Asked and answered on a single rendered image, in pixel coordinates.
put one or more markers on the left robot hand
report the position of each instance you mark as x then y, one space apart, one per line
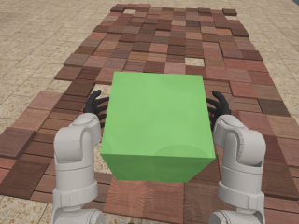
91 106

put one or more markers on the right robot forearm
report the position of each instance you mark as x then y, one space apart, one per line
242 166

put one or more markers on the carton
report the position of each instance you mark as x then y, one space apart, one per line
157 127

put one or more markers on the left robot upper arm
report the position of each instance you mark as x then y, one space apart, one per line
81 216

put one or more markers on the right robot upper arm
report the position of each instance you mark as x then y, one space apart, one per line
232 217

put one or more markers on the right robot hand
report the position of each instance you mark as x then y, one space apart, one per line
222 108

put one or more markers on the left robot forearm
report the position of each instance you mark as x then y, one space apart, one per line
74 164

